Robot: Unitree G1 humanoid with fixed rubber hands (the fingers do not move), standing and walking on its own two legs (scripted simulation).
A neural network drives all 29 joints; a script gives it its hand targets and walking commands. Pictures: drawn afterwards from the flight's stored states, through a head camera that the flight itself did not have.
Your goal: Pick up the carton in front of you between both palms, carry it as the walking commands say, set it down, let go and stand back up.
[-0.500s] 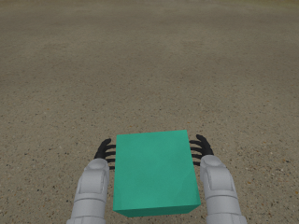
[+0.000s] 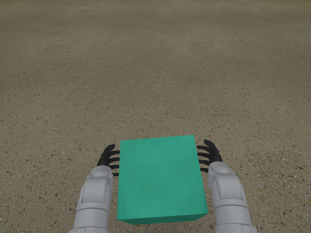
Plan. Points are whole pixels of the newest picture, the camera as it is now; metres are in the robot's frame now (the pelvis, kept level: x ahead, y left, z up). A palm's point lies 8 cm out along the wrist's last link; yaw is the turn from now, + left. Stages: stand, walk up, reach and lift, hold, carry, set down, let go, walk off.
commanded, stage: carry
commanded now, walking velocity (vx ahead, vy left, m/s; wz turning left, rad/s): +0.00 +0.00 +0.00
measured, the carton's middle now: (161, 183) +0.30 -0.01 -0.07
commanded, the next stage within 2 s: hold in 0.02 s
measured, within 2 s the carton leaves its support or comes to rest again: neither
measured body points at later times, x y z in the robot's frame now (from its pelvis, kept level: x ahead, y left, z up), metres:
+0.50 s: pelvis +0.00 -0.02 +0.01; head -0.05 -0.04 +0.46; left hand +0.28 +0.15 +0.04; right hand +0.31 -0.15 +0.05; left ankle -0.03 +0.08 -0.73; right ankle +0.07 -0.13 -0.73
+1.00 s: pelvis +0.00 -0.05 +0.01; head -0.03 -0.07 +0.46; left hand +0.29 +0.14 +0.03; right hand +0.33 -0.16 +0.04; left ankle -0.03 +0.08 -0.73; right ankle +0.07 -0.13 -0.73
